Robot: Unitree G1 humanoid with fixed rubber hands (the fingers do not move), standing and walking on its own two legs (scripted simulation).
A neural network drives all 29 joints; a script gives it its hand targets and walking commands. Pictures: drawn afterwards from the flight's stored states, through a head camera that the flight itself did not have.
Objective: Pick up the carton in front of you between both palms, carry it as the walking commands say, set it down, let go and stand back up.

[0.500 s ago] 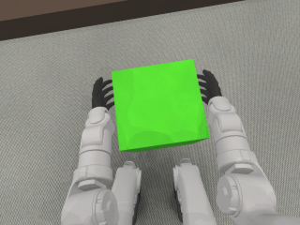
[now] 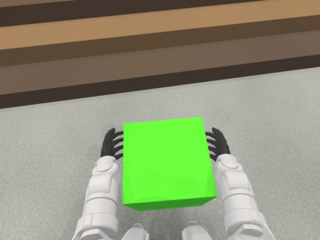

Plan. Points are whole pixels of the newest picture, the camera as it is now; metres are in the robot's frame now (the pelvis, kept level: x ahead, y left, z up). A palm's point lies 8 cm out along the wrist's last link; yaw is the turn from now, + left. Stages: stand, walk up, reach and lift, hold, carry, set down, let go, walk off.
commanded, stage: reach and lift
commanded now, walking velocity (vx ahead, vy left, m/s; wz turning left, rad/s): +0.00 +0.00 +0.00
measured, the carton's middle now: (166, 169) +0.33 -0.01 -0.11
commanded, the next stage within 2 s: hold in 1.42 s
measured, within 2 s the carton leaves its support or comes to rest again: neither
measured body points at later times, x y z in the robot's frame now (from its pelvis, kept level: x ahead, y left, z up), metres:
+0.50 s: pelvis +0.01 +0.01 +0.07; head -0.02 +0.01 +0.52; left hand +0.33 +0.15 +0.09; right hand +0.32 -0.15 +0.09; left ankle +0.03 +0.13 -0.67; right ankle +0.04 -0.12 -0.67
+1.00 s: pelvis +0.01 +0.00 +0.07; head -0.01 +0.00 +0.52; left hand +0.33 +0.15 +0.10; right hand +0.32 -0.15 +0.10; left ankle +0.03 +0.13 -0.67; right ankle +0.04 -0.12 -0.67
